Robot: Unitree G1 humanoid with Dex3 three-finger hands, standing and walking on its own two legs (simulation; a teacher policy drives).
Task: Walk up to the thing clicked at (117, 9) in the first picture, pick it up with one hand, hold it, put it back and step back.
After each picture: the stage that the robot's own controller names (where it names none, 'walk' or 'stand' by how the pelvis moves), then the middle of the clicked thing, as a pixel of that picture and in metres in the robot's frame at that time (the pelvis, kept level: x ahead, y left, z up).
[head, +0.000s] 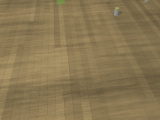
stand; (116, 11) +2.17 -0.53 -0.72
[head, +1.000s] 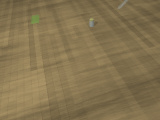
walk; (91, 22) +2.07 -0.03 -0.69
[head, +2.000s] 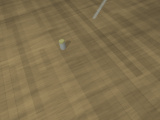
walk; (62, 44) +1.40 +0.33 -0.71
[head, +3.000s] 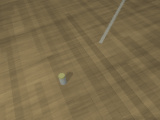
walk; (62, 79) +0.94 +0.30 -0.72
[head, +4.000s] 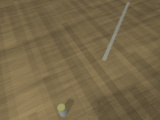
walk; (62, 110) +0.59 +0.24 -0.72
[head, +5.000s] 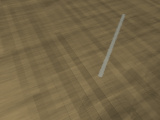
stand; out of the picture +0.41 +0.21 -0.71
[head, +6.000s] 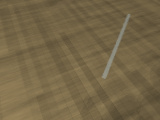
stand; out of the picture +0.39 +0.20 -0.72
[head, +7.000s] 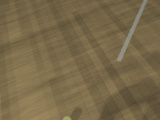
stand; out of the picture +0.38 +0.21 -0.69
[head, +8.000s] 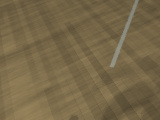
walk; out of the picture +0.38 +0.25 -0.70
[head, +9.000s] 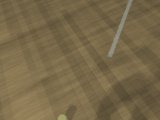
stand; out of the picture +0.38 +0.23 -0.69
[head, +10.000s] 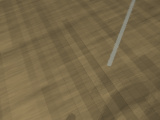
walk; out of the picture +0.36 +0.26 -0.71
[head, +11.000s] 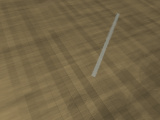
walk; out of the picture +0.39 +0.22 -0.71
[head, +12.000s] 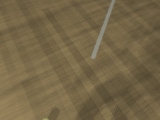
walk; out of the picture +0.35 +0.24 -0.69
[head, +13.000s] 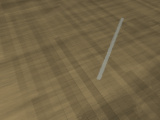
walk; out of the picture +0.42 +0.26 -0.69
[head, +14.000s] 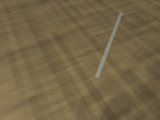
stand; out of the picture +0.36 +0.25 -0.73
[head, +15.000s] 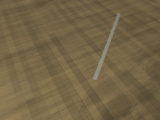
stand; out of the picture +0.35 +0.26 -0.73
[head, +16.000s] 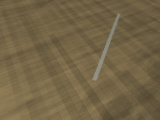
stand; out of the picture +0.34 +0.27 -0.73
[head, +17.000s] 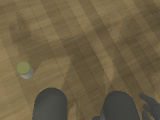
go down; (25, 70) +0.41 +0.28 -0.38
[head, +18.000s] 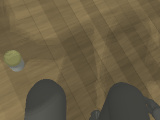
go down; (14, 61) +0.42 +0.30 -0.30
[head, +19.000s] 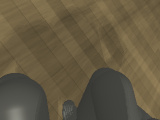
close in; out of the picture +0.40 +0.33 -0.23
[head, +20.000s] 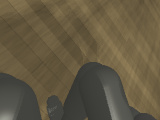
close; out of the picture +0.39 +0.34 -0.22
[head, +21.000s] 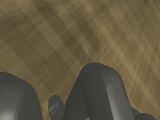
lift; out of the picture +0.38 +0.33 -0.22
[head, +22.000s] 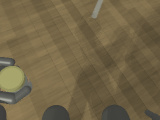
lift; (17, 83) +0.33 +0.22 -0.01
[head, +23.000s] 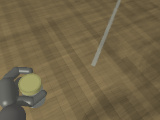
hold; (33, 91) +0.33 +0.18 +0.01
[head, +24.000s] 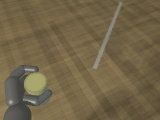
hold; (38, 89) +0.33 +0.16 +0.02
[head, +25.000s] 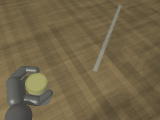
hold; (39, 90) +0.33 +0.16 +0.03
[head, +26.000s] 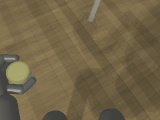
crouch; (22, 76) +0.37 +0.21 -0.05
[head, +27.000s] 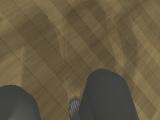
lower; out of the picture +0.44 +0.31 -0.16
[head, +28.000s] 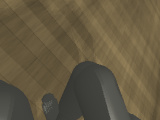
lower; out of the picture +0.40 +0.33 -0.23
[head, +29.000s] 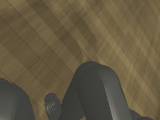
lower; out of the picture +0.40 +0.34 -0.22
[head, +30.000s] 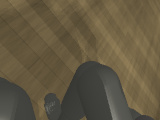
lower; out of the picture +0.40 +0.34 -0.22
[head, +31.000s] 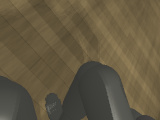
lower; out of the picture +0.39 +0.34 -0.22
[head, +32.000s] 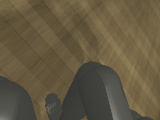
open; out of the picture +0.39 +0.34 -0.23
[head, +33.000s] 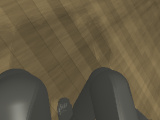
stand; out of the picture +0.40 +0.32 -0.24
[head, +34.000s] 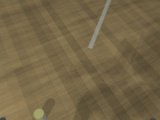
stand; (40, 115) +0.39 +0.25 -0.59
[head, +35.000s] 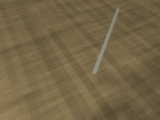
stand; out of the picture +0.37 +0.24 -0.67
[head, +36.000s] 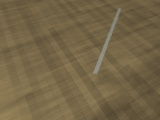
stand; out of the picture +0.37 +0.24 -0.67
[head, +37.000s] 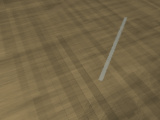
stand; out of the picture +0.38 +0.23 -0.72
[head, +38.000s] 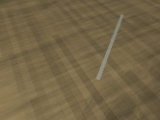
stand; out of the picture +0.37 +0.25 -0.73
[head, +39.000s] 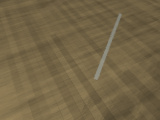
stand; out of the picture +0.36 +0.26 -0.73
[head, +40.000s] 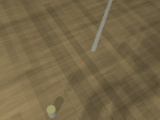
walk; (51, 111) +0.44 +0.19 -0.71
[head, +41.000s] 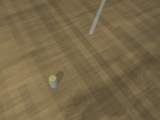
walk; (53, 81) +0.70 +0.27 -0.69
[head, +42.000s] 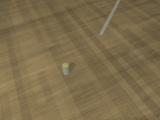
stand; (65, 69) +1.00 +0.23 -0.70
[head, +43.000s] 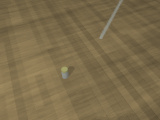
stand; (64, 72) +0.97 +0.20 -0.72
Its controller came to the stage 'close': yes
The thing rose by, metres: 0.73
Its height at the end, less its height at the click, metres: +0.00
